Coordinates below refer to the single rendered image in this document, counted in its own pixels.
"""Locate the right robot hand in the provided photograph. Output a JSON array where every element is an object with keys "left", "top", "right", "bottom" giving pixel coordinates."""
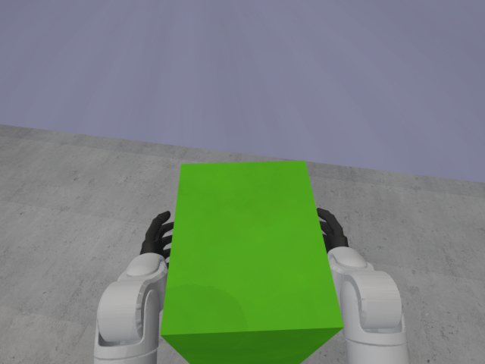
[{"left": 317, "top": 208, "right": 349, "bottom": 254}]

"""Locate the robot right forearm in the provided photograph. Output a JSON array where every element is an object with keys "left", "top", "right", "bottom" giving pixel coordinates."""
[{"left": 327, "top": 246, "right": 410, "bottom": 364}]

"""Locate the robot left forearm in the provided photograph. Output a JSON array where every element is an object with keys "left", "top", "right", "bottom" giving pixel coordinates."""
[{"left": 94, "top": 253, "right": 168, "bottom": 364}]

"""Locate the left robot hand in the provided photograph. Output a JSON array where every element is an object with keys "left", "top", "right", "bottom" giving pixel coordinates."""
[{"left": 140, "top": 211, "right": 174, "bottom": 269}]

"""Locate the carton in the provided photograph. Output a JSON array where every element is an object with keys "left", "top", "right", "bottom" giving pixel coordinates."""
[{"left": 160, "top": 161, "right": 344, "bottom": 364}]

